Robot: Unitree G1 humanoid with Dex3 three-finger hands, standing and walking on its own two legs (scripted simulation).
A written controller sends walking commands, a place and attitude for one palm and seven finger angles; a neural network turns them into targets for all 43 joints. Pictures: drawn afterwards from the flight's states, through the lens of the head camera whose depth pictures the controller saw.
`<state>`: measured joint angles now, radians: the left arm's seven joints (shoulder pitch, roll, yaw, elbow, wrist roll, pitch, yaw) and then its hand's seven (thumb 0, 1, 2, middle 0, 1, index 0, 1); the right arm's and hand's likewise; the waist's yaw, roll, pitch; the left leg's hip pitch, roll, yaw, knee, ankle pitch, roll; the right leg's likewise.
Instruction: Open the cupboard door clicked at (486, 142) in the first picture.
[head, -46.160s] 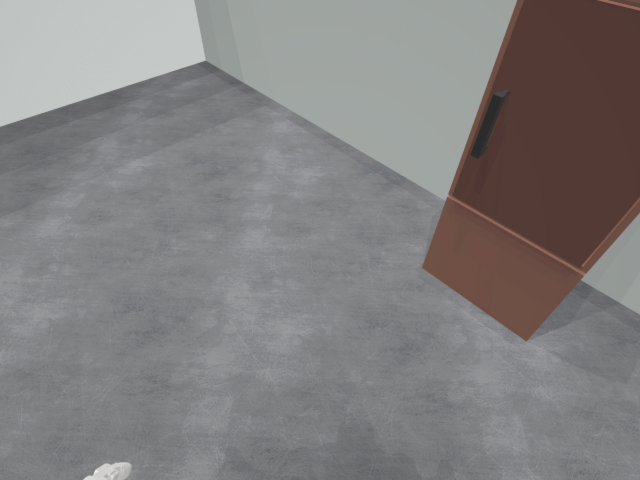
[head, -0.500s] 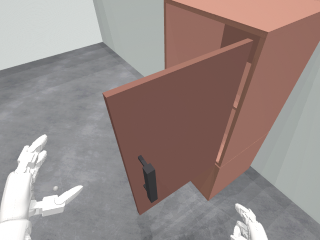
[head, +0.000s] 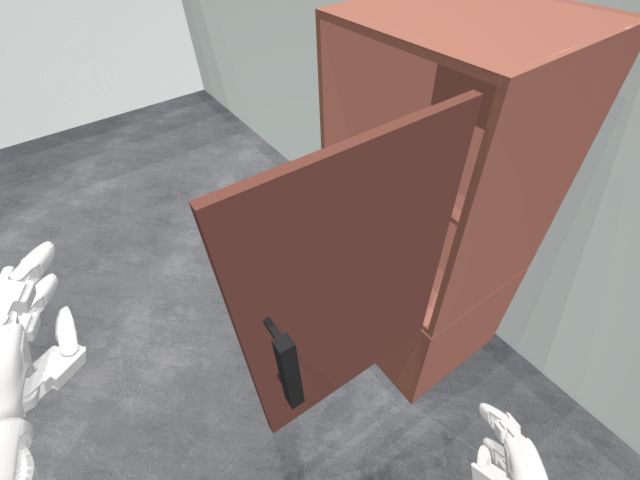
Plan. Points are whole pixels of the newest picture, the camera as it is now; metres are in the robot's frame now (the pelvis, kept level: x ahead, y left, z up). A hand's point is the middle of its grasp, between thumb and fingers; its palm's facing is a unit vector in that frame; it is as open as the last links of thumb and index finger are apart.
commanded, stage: draw the hand back to the body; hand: left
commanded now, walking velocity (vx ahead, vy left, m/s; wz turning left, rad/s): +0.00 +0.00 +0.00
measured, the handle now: (282, 363) +0.30 +0.10 -0.06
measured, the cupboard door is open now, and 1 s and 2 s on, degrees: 89 89 89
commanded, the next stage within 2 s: step back with the hand held close in 0.16 s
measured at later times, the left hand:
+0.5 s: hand (87, 350) +0.18 +0.25 +0.16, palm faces +0.38 -0.78 -0.49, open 7.5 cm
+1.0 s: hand out of the picture +0.10 +0.28 +0.16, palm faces +0.42 -0.74 -0.51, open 7.4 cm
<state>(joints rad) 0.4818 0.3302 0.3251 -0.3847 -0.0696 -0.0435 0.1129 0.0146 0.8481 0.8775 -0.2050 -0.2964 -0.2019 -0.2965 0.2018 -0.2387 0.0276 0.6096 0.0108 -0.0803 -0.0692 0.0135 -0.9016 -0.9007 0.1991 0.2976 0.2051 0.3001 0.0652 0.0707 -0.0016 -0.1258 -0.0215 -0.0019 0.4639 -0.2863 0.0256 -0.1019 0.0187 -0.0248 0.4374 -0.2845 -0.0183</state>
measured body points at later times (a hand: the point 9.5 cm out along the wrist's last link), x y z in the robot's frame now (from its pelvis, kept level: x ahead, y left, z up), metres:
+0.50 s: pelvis -0.02 -0.01 +0.00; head -0.01 -0.03 +0.45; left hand +0.16 +0.29 +0.18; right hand +0.16 -0.25 -0.09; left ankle -0.02 +0.10 -0.74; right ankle -0.03 -0.11 -0.74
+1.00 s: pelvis -0.10 +0.01 -0.01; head -0.09 +0.02 +0.44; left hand +0.07 +0.32 +0.18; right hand +0.07 -0.22 -0.08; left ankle -0.02 +0.10 -0.74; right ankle -0.06 -0.10 -0.73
